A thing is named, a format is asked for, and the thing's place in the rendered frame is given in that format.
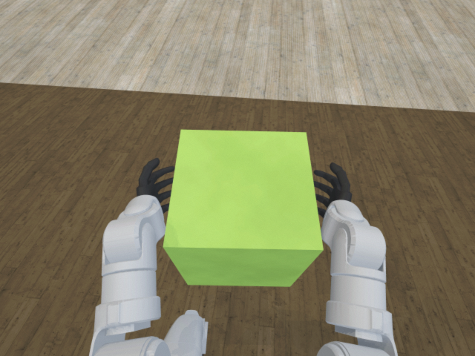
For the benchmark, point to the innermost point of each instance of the right robot hand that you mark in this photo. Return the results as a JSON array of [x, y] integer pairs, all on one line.
[[341, 190]]

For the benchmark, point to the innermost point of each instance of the left robot upper arm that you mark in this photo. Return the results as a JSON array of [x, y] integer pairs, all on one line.
[[144, 346]]

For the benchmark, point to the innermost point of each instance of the right robot forearm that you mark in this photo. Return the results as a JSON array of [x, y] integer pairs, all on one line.
[[357, 305]]

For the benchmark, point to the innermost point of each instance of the right robot upper arm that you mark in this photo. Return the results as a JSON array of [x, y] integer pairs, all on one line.
[[337, 348]]

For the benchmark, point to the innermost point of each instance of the left robot forearm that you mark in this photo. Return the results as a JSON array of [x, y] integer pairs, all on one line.
[[129, 298]]

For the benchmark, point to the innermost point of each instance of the left robot thigh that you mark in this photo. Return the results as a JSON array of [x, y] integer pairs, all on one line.
[[187, 336]]

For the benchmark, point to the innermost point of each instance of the carton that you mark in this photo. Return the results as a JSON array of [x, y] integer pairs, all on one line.
[[243, 210]]

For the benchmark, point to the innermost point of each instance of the left robot hand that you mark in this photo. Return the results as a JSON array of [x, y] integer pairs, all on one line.
[[147, 185]]

